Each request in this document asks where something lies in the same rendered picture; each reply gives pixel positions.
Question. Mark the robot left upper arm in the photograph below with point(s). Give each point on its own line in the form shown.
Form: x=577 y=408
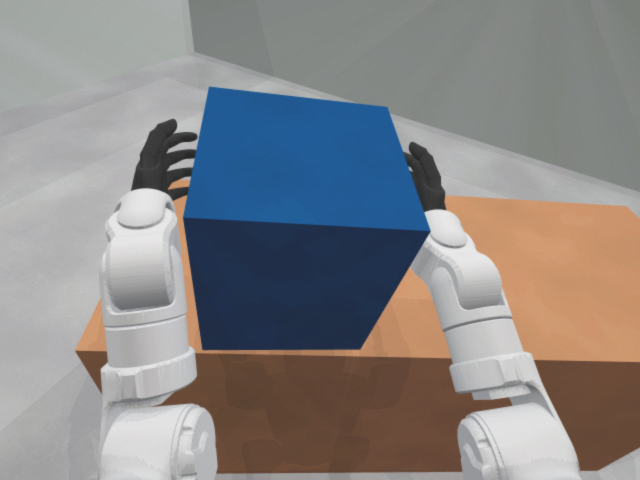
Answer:
x=174 y=442

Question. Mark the right robot hand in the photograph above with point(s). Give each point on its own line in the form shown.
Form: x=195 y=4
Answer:
x=426 y=178

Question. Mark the carton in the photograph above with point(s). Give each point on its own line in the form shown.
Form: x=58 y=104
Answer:
x=301 y=220

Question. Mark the robot right upper arm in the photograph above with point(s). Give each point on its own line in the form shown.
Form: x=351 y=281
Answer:
x=520 y=442

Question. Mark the pedestal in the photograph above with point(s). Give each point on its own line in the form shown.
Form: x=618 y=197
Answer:
x=570 y=273

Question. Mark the left robot hand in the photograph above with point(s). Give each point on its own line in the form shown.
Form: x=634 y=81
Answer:
x=151 y=171

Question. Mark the right robot forearm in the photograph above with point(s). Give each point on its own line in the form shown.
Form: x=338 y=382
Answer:
x=466 y=288

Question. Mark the left robot forearm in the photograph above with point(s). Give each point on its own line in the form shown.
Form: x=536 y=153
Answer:
x=143 y=303

